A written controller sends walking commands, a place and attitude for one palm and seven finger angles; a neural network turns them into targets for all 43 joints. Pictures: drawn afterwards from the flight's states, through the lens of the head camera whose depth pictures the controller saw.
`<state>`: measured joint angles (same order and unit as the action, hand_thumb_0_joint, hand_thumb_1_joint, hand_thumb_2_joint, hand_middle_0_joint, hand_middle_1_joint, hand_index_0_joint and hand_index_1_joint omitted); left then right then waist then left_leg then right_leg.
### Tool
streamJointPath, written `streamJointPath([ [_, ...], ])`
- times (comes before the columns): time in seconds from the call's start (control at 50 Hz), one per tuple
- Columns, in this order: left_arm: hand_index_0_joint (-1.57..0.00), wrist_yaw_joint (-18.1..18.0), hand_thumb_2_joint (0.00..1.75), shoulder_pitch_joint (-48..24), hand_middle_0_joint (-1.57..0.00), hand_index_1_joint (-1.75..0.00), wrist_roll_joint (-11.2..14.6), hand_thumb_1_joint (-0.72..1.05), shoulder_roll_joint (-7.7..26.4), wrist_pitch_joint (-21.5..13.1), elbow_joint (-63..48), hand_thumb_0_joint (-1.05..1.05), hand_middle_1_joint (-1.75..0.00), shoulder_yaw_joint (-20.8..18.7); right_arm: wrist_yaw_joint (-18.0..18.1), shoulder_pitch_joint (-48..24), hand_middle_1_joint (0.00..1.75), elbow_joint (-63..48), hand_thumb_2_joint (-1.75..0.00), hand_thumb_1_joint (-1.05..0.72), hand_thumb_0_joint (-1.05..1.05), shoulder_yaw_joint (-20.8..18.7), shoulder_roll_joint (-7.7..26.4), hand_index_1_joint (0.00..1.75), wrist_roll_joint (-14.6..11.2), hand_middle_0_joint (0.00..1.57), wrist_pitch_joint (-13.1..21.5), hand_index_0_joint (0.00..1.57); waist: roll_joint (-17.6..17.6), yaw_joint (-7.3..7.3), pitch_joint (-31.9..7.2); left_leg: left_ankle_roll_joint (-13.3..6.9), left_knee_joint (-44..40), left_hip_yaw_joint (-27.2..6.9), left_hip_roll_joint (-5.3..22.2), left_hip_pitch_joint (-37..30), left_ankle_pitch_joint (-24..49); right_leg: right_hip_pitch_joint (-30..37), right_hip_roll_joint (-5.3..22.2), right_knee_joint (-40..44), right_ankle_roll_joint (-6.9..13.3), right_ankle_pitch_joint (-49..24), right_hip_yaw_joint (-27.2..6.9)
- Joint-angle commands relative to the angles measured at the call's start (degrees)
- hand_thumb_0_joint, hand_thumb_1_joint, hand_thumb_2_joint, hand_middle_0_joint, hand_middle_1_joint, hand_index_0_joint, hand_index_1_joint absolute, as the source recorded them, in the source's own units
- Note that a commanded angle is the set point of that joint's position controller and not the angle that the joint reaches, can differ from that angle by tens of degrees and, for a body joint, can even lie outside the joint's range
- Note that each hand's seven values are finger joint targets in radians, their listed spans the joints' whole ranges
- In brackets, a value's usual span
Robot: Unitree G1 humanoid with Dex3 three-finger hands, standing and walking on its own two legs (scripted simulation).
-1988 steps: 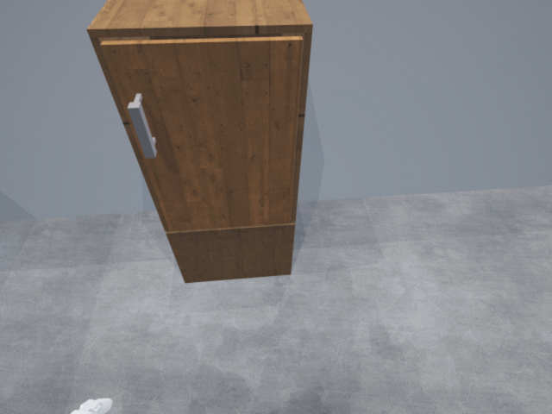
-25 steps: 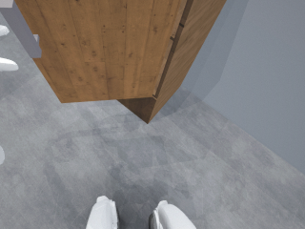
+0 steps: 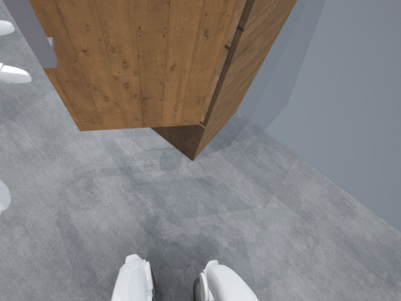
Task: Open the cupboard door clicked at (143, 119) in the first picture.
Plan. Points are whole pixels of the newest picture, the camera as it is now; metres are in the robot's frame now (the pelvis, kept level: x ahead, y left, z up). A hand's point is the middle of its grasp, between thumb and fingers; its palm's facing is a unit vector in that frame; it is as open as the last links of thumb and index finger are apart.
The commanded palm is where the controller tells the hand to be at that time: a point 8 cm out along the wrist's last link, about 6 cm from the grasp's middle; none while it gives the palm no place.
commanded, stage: move the hooked fingers beside the handle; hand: left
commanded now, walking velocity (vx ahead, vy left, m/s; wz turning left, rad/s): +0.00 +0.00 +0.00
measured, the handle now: (35, 24) +0.59 +0.23 +0.10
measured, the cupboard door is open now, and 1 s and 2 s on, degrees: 47 46 45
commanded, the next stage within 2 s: slide the fingers in behind the handle in 0.16 s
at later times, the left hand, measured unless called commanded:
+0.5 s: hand (3, 44) +0.55 +0.27 +0.10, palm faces +0.06 -1.00 +0.02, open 14.0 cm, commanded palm +0.54 +0.29 +0.10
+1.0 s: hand (36, 43) +0.55 +0.22 +0.11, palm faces +0.05 -1.00 +0.01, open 14.0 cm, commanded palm +0.53 +0.26 +0.10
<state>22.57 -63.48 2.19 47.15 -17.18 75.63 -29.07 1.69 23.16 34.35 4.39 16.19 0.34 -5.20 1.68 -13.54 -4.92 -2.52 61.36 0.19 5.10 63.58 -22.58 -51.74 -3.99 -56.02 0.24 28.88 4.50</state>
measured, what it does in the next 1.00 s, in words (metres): stands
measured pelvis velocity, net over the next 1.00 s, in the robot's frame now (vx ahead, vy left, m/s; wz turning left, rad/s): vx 0.01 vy -0.01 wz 0.01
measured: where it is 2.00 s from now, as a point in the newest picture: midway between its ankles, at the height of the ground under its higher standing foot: outside the picture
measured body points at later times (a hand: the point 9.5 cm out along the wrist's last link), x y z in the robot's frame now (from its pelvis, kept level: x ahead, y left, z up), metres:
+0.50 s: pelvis +0.00 +0.00 +0.00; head +0.17 +0.04 +0.41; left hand +0.54 +0.33 +0.10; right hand -0.03 -0.27 -0.09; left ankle +0.05 +0.09 -0.66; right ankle -0.03 -0.13 -0.66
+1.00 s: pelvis +0.01 -0.01 +0.00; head +0.15 +0.02 +0.43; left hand +0.54 +0.28 +0.11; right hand -0.01 -0.27 -0.10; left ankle +0.05 +0.09 -0.66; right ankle -0.03 -0.13 -0.66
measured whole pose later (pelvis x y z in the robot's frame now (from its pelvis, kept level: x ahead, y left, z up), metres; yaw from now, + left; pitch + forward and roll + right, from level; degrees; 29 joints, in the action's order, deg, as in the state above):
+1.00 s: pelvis +0.01 -0.01 +0.00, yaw +1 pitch +24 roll -5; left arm 17.0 -62.5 3.2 39.0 -16.9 73.8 -24.7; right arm -0.1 23.9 36.0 3.3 15.4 1.1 -4.2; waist 2.6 -12.6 -5.8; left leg -1.7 60.7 -0.2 4.8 62.4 -22.7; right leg -50.8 -3.9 -56.2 1.1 29.6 4.8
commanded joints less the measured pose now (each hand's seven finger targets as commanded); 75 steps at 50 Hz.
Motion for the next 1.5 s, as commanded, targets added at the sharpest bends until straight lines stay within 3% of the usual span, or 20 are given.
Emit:
streamJointPath([
  [0.0,-0.30,0.95,0.30,-24.56,-0.30,-1.20,0.84,-0.50,18.23,-1.42,-8.18,0.00,-1.20,0.37,1.59,12.38,0.30,-1.07,-0.90,-0.90,0.00,-4.07,12.87,0.30,-0.67,0.20,0.27,0.20,12.79,-0.31,-25.25,0.16,-4.44,-6.45,-0.93,-35.79,18.01,-5.03,-1.37,7.48,0.64,-14.13,-1.45],
  [0.02,-0.30,1.30,0.30,-25.44,-0.30,-1.20,1.27,-0.50,17.17,-1.43,-8.53,0.00,-1.20,0.92,1.69,12.61,0.30,-1.07,-0.90,-0.90,0.00,-3.93,12.69,0.30,-0.53,0.20,0.59,0.20,13.51,-0.67,-25.56,-0.05,-4.15,-6.29,-1.14,-35.94,18.20,-5.43,-1.37,7.35,0.68,-14.28,-1.50],
  [0.1,-0.30,2.35,0.30,-26.44,-0.30,-1.20,1.66,-0.50,20.51,-2.21,-11.09,0.00,-1.20,-0.86,2.16,13.30,0.30,-0.72,-0.90,-0.90,0.00,-4.02,13.08,0.30,-0.24,0.20,0.80,0.20,13.28,-0.51,-28.63,-0.11,-3.17,-6.32,-0.75,-35.94,20.14,-4.31,-1.42,6.80,0.64,-15.84,-1.77],
  [0.16,-0.30,3.07,0.30,-27.06,-0.30,-1.20,2.39,-0.50,19.33,-2.96,-11.31,0.00,-1.20,-0.56,1.95,13.54,0.30,-0.03,-0.90,-0.90,0.00,-4.11,12.85,0.30,-0.25,0.20,1.10,0.20,14.40,-0.68,-29.68,0.05,-2.42,-6.61,-0.62,-37.13,21.15,-5.67,-1.63,6.33,0.71,-15.99,-1.57],
  [0.22,-0.30,3.38,0.30,-25.82,-0.30,-1.20,2.58,-0.50,20.07,-2.41,-11.74,0.00,-1.20,-1.55,1.92,14.18,0.30,-0.03,-0.90,-0.90,0.00,-4.21,12.89,0.30,-0.30,0.20,1.06,0.20,15.45,0.20,-30.78,0.06,-2.71,-6.68,-0.77,-37.91,22.58,-4.98,-1.69,6.02,0.90,-16.75,-1.40],
  [0.26,-0.30,3.42,0.30,-23.85,-0.30,-1.20,2.28,-0.50,19.52,-1.35,-11.21,0.00,-1.20,-1.28,1.68,14.34,0.30,-0.10,-0.90,-0.90,0.00,-4.25,12.77,0.30,-0.34,0.20,0.81,0.20,15.82,0.86,-31.03,0.26,-2.79,-6.65,-0.81,-38.59,24.22,-4.67,-1.70,6.10,0.89,-17.85,-1.12],
  [0.4,-0.30,1.01,0.30,-26.15,-0.30,-1.20,2.42,-0.50,16.52,-1.02,-13.93,0.00,-1.20,-0.08,1.24,14.46,0.30,0.32,-0.90,-0.90,0.00,-4.67,12.59,0.30,-0.03,0.20,1.02,0.20,14.10,-0.35,-29.30,0.07,-3.13,-6.68,-0.71,-38.36,21.97,-5.45,-1.83,6.96,0.75,-16.54,-1.17],
  [0.48,-0.30,-0.35,0.30,-26.98,-0.30,-1.20,2.23,-0.50,14.94,-2.68,-17.73,0.00,-1.20,0.12,0.61,14.77,0.30,0.87,-0.90,-0.90,0.00,-5.17,12.25,0.30,0.41,0.20,1.26,0.20,18.62,0.50,-32.70,0.69,-3.12,-7.18,-0.68,-43.26,26.40,-5.73,-1.81,6.45,1.16,-18.49,-0.98],
  [0.52,-0.30,-0.84,0.30,-26.31,-0.30,-1.20,2.22,-0.50,11.58,-3.19,-18.67,0.00,-1.20,2.06,0.20,14.56,0.30,1.03,-0.90,-0.90,0.00,-5.38,11.97,0.30,0.52,0.20,1.23,0.20,19.36,0.21,-32.71,0.94,-3.32,-7.79,-0.56,-45.92,28.15,-7.29,-1.94,6.39,1.42,-18.45,-0.69],
  [0.64,-0.30,-1.33,0.30,-25.70,-0.30,-1.20,3.53,-0.50,6.73,-2.87,-18.75,0.00,-1.20,3.84,-0.35,14.15,0.30,1.62,-0.90,-0.90,0.00,-5.91,11.84,0.30,0.44,0.20,1.09,0.20,16.00,-0.19,-31.80,0.84,-4.07,-7.79,-0.84,-46.25,28.29,-5.79,-2.16,7.44,1.24,-19.61,-0.56],
  [0.7,-0.30,-2.11,0.30,-26.19,-0.30,-1.20,3.29,-0.50,6.56,-2.11,-14.99,0.00,-1.20,4.15,-0.24,13.79,0.30,1.72,-0.90,-0.90,0.00,-5.63,11.81,0.30,0.18,0.20,1.14,0.20,12.78,-1.03,-27.04,0.44,-4.62,-7.37,-1.08,-41.63,22.81,-5.70,-1.99,7.94,1.11,-17.06,-0.67],
  [0.8,-0.30,-4.59,0.30,-25.76,-0.30,-1.20,2.15,-0.50,6.38,-2.78,-14.33,0.00,-1.20,4.18,-0.51,13.57,0.30,1.09,-0.90,-0.90,0.00,-5.34,11.44,0.30,0.60,0.20,1.54,0.20,14.51,-0.15,-26.81,0.62,-4.66,-6.98,-1.19,-41.06,22.84,-5.66,-1.51,7.50,1.30,-16.81,-1.06],
  [0.84,-0.30,-5.20,0.30,-25.48,-0.30,-1.20,1.84,-0.50,3.98,-3.57,-15.04,0.00,-1.20,5.45,-0.80,13.53,0.30,0.93,-0.90,-0.90,0.00,-5.55,11.17,0.30,0.70,0.20,1.57,0.20,14.35,-0.33,-28.37,0.71,-4.40,-7.22,-1.18,-42.59,24.47,-6.04,-1.60,7.11,1.27,-17.53,-0.97],
  [1.0,-0.30,-5.76,0.30,-25.88,-0.30,-1.20,2.08,-0.50,8.33,-3.50,-13.36,0.00,-1.20,2.07,-0.72,13.41,0.30,0.64,-0.90,-0.90,0.00,-5.40,11.37,0.30,0.35,0.20,1.65,0.20,9.43,-0.20,-28.50,-0.28,-3.76,-5.02,-1.92,-34.69,20.15,0.30,-1.54,7.34,0.57,-19.17,-2.43],
  [1.1,-0.30,-6.46,0.30,-25.76,-0.30,-1.20,0.83,-0.50,9.37,-3.86,-13.05,0.00,-1.20,2.30,-0.70,13.64,0.30,0.74,-0.90,-0.90,0.00,-5.28,11.09,0.30,0.30,0.20,1.64,0.20,9.91,-0.23,-28.34,-0.39,-3.12,-4.29,-1.93,-32.48,19.53,1.43,-1.39,7.16,0.35,-19.94,-3.05],
  [1.14,-0.30,-6.10,0.30,-26.08,-0.30,-1.20,1.22,-0.50,6.97,-3.99,-13.17,0.00,-1.20,3.82,-0.79,13.63,0.30,1.00,-0.90,-0.90,0.00,-5.39,10.87,0.30,0.29,0.20,1.80,0.20,11.41,-0.61,-28.63,-0.35,-2.93,-4.26,-1.93,-33.83,20.04,0.29,-1.42,7.23,0.40,-20.18,-3.09],
  [1.26,-0.30,-4.90,0.30,-25.53,-0.30,-1.20,2.32,-0.50,6.22,-3.61,-14.89,0.00,-1.20,3.84,-0.73,14.37,0.30,1.83,-0.90,-0.90,0.00,-5.85,10.96,0.30,0.29,0.20,1.90,0.20,13.14,-0.10,-30.58,-0.17,-2.98,-4.46,-1.92,-36.16,22.52,0.64,-1.55,7.12,0.65,-22.15,-2.89],
  [1.32,-0.30,-5.38,0.30,-27.00,-0.30,-1.20,2.91,-0.50,2.13,-3.52,-15.65,0.00,-1.20,6.07,-0.91,14.70,0.30,2.28,-0.90,-0.90,0.00,-5.95,10.57,0.30,0.52,0.20,2.18,0.20,12.62,-0.86,-28.96,-0.21,-3.38,-5.05,-1.87,-37.30,22.16,-1.13,-1.58,7.42,0.76,-20.60,-2.44],
  [1.42,-0.30,-7.92,0.30,-26.28,-0.30,-1.20,2.79,-0.50,3.99,-3.56,-15.87,0.00,-1.20,3.30,-1.30,14.97,0.30,2.29,-0.90,-0.90,0.00,-6.04,10.82,0.30,0.87,0.20,2.44,0.20,11.36,-0.03,-29.59,-0.25,-3.61,-4.85,-2.05,-36.44,22.49,0.49,-1.54,7.32,0.74,-21.36,-2.52],
  [1.48,-0.30,-8.63,0.30,-25.79,-0.30,-1.20,1.82,-0.50,1.19,-3.87,-15.82,0.00,-1.20,5.81,-1.72,14.39,0.30,2.21,-0.90,-0.90,0.00,-6.11,10.43,0.30,0.79,0.20,2.40,0.20,11.51,-0.30,-29.22,-0.10,-3.40,-4.67,-2.16,-36.59,22.66,0.02,-1.53,7.22,0.65,-21.82,-2.52],
])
